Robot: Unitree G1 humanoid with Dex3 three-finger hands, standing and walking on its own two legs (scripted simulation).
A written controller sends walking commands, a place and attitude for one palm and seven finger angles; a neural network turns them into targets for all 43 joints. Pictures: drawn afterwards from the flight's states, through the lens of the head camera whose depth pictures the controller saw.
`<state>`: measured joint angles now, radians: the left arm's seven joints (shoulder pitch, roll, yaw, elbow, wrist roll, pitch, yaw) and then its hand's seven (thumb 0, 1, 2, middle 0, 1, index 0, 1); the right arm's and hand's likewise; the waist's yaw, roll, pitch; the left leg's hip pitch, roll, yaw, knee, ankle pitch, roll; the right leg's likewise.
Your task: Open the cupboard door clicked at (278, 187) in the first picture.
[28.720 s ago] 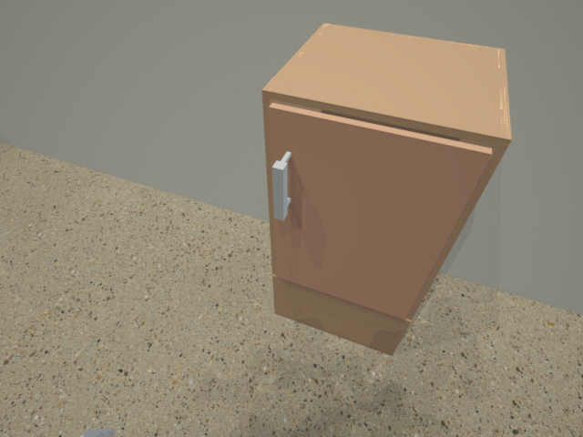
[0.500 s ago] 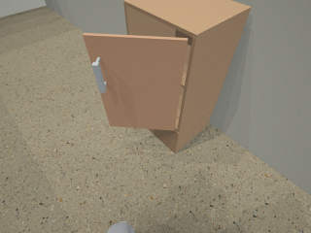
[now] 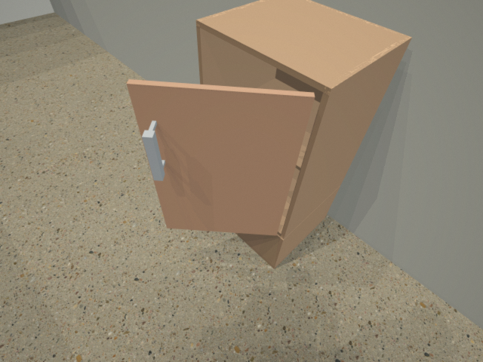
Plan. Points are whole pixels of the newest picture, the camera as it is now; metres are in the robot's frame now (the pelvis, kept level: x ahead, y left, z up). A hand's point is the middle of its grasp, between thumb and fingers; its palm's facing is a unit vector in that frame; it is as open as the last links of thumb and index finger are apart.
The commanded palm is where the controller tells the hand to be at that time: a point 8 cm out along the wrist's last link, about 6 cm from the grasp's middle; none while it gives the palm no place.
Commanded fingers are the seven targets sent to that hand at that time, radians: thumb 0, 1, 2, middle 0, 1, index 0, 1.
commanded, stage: come to a stop and stand still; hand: left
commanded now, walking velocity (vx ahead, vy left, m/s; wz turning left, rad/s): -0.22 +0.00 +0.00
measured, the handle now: (156, 151) +0.58 +0.25 -0.05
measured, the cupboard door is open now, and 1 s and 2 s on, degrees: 43 43 43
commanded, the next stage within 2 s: look again from close up in 0.84 s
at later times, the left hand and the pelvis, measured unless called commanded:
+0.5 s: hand out of the picture +0.03 +0.21 -0.18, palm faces +0.00 -0.98 -0.21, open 7.3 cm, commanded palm none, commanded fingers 0.00 0.90 0.90 -0.20 -0.30 -0.20 -0.30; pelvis -0.01 +0.03 -0.01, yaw -1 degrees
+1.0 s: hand out of the picture +0.02 +0.19 -0.17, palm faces -0.02 -0.97 -0.23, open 7.4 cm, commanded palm none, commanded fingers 0.00 0.90 0.90 -0.20 -0.30 -0.20 -0.30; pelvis +0.01 +0.01 +0.00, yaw -2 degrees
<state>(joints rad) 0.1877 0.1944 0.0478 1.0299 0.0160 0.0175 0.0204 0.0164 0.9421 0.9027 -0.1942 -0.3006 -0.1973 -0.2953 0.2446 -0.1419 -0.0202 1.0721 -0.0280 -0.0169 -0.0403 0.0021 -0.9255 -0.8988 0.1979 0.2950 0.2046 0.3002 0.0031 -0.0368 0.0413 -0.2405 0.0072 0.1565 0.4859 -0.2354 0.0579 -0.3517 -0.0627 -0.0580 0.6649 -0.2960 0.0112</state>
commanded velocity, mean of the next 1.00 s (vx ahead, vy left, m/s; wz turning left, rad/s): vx -0.02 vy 0.02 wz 0.00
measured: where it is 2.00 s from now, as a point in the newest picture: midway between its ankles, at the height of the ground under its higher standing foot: outside the picture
